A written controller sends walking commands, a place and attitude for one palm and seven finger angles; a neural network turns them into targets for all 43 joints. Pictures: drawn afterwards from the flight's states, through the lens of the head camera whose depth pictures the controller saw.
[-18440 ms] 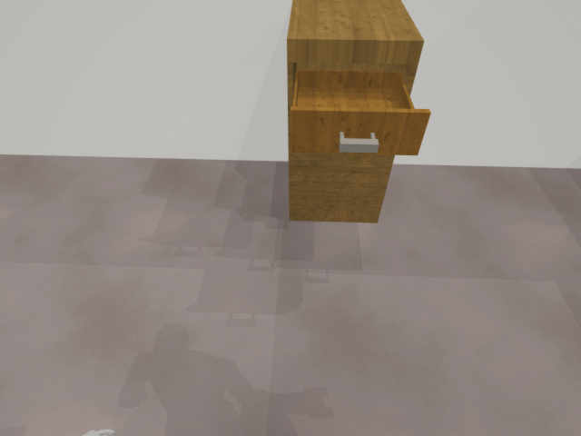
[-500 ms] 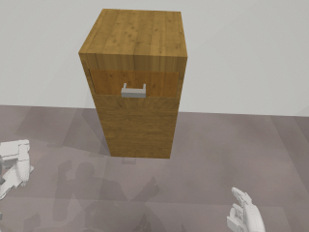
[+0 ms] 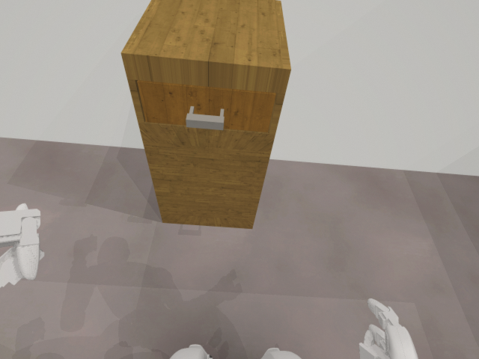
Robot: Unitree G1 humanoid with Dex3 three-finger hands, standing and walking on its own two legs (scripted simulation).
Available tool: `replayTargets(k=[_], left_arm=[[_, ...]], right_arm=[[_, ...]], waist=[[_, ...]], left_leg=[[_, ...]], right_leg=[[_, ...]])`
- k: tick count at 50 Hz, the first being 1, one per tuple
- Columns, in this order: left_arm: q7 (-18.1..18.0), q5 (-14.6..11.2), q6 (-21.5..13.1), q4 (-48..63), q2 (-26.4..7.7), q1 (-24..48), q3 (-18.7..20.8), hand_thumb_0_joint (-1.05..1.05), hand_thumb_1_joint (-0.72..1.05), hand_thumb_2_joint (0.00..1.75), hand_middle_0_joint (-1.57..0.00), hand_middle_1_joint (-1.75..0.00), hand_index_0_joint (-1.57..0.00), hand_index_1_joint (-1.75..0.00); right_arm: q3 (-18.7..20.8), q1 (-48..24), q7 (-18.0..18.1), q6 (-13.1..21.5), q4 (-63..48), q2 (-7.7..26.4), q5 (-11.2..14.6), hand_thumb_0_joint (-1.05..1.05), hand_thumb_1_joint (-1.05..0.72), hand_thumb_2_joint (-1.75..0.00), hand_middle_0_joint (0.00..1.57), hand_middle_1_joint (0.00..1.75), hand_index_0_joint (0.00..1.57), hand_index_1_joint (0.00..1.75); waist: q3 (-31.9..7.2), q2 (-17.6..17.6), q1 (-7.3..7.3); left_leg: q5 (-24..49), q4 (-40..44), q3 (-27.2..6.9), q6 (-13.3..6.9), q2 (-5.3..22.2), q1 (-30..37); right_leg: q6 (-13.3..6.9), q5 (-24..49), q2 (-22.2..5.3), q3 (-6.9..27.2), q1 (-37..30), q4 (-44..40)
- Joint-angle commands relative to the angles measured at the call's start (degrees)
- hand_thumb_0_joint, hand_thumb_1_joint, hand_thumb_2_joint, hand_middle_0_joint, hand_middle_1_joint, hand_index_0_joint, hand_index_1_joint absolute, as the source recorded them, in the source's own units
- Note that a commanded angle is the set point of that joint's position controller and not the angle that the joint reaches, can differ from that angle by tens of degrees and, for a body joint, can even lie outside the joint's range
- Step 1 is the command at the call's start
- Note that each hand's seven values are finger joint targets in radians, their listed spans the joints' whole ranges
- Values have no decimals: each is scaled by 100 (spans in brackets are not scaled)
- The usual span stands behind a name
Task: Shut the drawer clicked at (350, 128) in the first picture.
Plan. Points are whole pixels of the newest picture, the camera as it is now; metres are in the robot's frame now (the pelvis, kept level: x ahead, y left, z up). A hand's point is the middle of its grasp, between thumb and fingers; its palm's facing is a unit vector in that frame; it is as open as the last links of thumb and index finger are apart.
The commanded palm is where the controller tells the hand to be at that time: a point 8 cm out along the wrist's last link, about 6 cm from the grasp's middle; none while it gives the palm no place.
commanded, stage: step back with the hand held close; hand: left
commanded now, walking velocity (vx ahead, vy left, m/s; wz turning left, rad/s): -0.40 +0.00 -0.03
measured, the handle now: (206, 116) +0.73 +0.10 -0.07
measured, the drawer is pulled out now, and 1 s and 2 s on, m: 0.00 0.00 0.00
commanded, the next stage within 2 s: stop stepping back and stand still in 0.28 s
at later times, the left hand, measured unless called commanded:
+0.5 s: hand (28, 357) +0.11 +0.19 +0.19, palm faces +0.20 -0.84 -0.51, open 3.2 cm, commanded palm +0.07 +0.24 +0.19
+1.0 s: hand out of the picture +0.09 +0.25 +0.18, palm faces +0.30 -0.85 -0.44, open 3.2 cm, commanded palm +0.05 +0.29 +0.19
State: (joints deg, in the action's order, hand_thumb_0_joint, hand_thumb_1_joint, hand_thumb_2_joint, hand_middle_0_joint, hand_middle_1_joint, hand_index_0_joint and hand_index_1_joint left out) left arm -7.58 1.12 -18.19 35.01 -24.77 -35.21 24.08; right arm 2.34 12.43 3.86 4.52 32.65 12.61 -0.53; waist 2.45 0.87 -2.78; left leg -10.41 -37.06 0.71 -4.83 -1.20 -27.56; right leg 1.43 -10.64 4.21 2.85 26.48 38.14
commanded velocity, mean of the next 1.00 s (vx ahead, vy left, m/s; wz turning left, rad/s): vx -0.11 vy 0.01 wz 0.01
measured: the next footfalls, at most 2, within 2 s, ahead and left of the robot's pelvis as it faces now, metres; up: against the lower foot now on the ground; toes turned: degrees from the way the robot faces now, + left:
right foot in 0.24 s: -0.16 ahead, -0.14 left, +0.00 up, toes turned -3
left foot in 0.96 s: -0.02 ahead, +0.10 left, +0.00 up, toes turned -7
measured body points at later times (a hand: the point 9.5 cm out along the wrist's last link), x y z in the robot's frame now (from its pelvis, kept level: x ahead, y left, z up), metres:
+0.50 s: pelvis -0.09 -0.03 +0.01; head -0.09 +0.00 +0.45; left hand +0.10 +0.24 +0.21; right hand +0.04 -0.29 -0.06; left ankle +0.05 +0.06 -0.72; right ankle -0.20 -0.14 -0.72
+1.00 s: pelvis -0.11 +0.02 +0.01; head -0.11 +0.05 +0.46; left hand +0.07 +0.30 +0.20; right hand +0.04 -0.21 -0.07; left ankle -0.04 +0.09 -0.72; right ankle -0.19 -0.10 -0.72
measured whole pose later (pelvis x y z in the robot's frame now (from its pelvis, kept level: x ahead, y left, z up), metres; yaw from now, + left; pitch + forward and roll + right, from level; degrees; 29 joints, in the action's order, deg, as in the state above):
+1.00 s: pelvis -0.11 +0.02 +0.01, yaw -4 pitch +1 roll -2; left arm -7.3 -2.8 -13.0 35.4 -23.2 -37.8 21.7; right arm -1.3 13.4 4.6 6.7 37.0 9.5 -0.4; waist -1.9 0.5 0.9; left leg -11.3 -33.2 0.0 -2.7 -2.1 -22.5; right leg 0.4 -21.8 1.9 1.0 7.3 28.3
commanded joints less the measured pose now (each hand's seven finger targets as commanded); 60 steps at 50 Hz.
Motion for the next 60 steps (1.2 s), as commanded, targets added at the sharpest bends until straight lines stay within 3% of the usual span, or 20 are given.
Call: replayTargets(k=[1,6,9,11,13,15,18,22,27,32,37,40,42,44,49,51,52,55,58,60], left_arm=[[-166,-27,-301,1265,-759,195,829,0,90,90,-140,-160,-140,-160],[-94,-342,-322,1195,-472,83,256,0,90,90,-140,-160,-140,-160],[-12,-324,-452,1210,-607,272,262,0,90,90,-140,-160,-140,-160],[64,-342,-514,1376,-872,403,441,0,90,90,-140,-160,-140,-160],[89,-424,-487,1558,-1127,170,806,0,90,90,-140,-160,-140,-160],[133,-557,-417,1624,-1141,-211,953,0,90,90,-140,-160,-140,-160],[141,-674,-286,1109,-1318,-950,1345,0,90,90,-140,-160,-140,-160],[34,-639,-12,753,-930,-556,741,0,90,90,-140,-160,-140,-160],[-96,-466,82,553,-751,353,234,0,90,90,-140,-160,-140,-160],[-145,-346,39,1019,-803,633,199,0,90,90,-140,-160,-140,-160],[-161,-322,18,1396,-883,208,597,0,90,90,-140,-160,-140,-160],[-91,-440,49,1419,-968,-402,755,0,90,90,-140,-160,-140,-160],[-34,-493,93,1389,-905,-589,729,0,90,90,-140,-160,-140,-160],[-61,-644,239,1179,-725,-570,621,0,90,90,-140,-160,-140,-160],[-122,-349,370,628,-543,597,132,0,90,90,-140,-160,-140,-160],[-127,-348,294,993,-639,707,155,0,90,90,-140,-160,-140,-160],[-139,-307,255,1193,-675,840,145,0,90,90,-140,-160,-140,-160],[-183,-255,337,1319,-577,193,164,0,90,90,-140,-160,-140,-160],[-206,-236,401,1356,-644,-304,342,0,90,90,-140,-160,-140,-160],[-191,-266,409,1089,-621,-519,383,0,90,90,-140,-160,-140,-160]], right_arm=[[305,-526,58,494,-852,800,-85,0,-90,-90,20,30,20,30],[168,-382,-48,703,-320,624,-235,0,-90,-90,20,30,20,30],[172,-241,-106,625,-7,620,-302,0,-90,-90,20,30,20,30],[184,-365,-121,521,-165,657,-239,0,-90,-90,20,30,20,30],[175,-558,-125,467,-415,661,-198,0,-90,-90,20,30,20,30],[125,-582,-148,343,-709,541,-32,0,-90,-90,20,30,20,30],[-9,-917,-44,207,-1065,506,164,0,-90,-90,20,30,20,30],[-62,-647,83,114,-821,506,51,0,-90,-90,20,30,20,30],[40,-531,211,298,-707,726,38,0,-90,-90,20,30,20,30],[58,-530,242,462,-589,723,1,0,-90,-90,20,30,20,30],[-12,-585,199,665,-684,699,-83,0,-90,-90,20,30,20,30],[5,-483,102,670,-720,526,-115,0,-90,-90,20,30,20,30],[33,-357,40,485,-634,467,-92,0,-90,-90,20,30,20,30],[46,-316,20,376,-478,496,-74,0,-90,-90,20,30,20,30],[-42,-471,249,648,-460,708,91,0,-90,-90,20,30,20,30],[-129,-386,242,747,-460,522,1,0,-90,-90,20,30,20,30],[-110,-436,214,799,-450,508,-49,0,-90,-90,20,30,20,30],[-132,-511,81,850,-562,438,-36,0,-90,-90,20,30,20,30],[-141,-581,49,748,-688,489,-87,0,-90,-90,20,30,20,30],[-128,-600,71,578,-757,493,-90,0,-90,-90,20,30,20,30]], waist=[[-664,-1175,213],[-947,-1084,220],[-1673,-1228,284],[-2059,-1011,314],[-2436,-963,402],[-2500,-209,331],[-1712,847,329],[-492,-117,93],[257,-164,82],[231,-275,70],[-372,-2052,287],[-1085,-1291,368],[-1135,-97,228],[-880,790,212],[-28,-615,181],[-744,-1321,204],[-873,-1030,248],[-953,-768,348],[-701,-1372,326],[-510,-1057,270]], left_leg=[[-2879,2826,-2047,-645,1946,-1959],[-381,2533,-1699,-199,1612,1310],[3018,1556,-1047,56,1395,3073],[3815,1125,-532,147,1181,3666],[3597,1094,-307,177,1079,3461],[3458,714,46,206,811,3520],[544,83,180,400,324,2333],[409,328,-71,394,340,1962],[-876,913,-530,419,449,2063],[-727,467,-474,481,348,2335],[-3512,3669,-1962,679,1053,614],[-2264,2923,-1031,750,743,861],[-657,468,-18,628,81,1931],[-140,-885,-268,586,148,1863],[957,1494,-831,230,735,2036],[943,2488,-2090,354,1282,2500],[454,2716,-2282,323,1474,2479],[-605,2911,-1699,72,1378,2160],[-1880,3190,-1115,345,1021,949],[-2009,2813,-857,420,766,361]], right_leg=[[-23,-1037,291,120,-2325,2032],[-223,-2043,-6,-106,-788,-494],[-182,-883,-136,-141,-694,-2070],[-95,57,-146,-247,-750,-2162],[-45,666,-176,-341,-1199,-1787],[243,1845,-344,-278,-1002,-1801],[152,2231,-1248,-27,-533,-2081],[-287,590,-1211,180,84,-2067],[-358,-2455,-713,10,598,-2565],[-562,-2561,-816,-25,801,-2402],[-291,-2141,327,-677,-1657,-309],[-384,-1946,195,-655,-2269,-1206],[-559,-1951,-907,376,-849,-2614],[-1191,-2187,-1712,1034,100,-2779],[-180,-99,-455,-28,-456,-1283],[-110,-1240,-203,-221,-571,-1],[-119,-1670,-258,-8,-601,435],[-163,-1564,-395,-97,-963,259],[-223,-1302,-238,-542,-1985,-677],[-294,-995,-248,-553,-2498,-1454]])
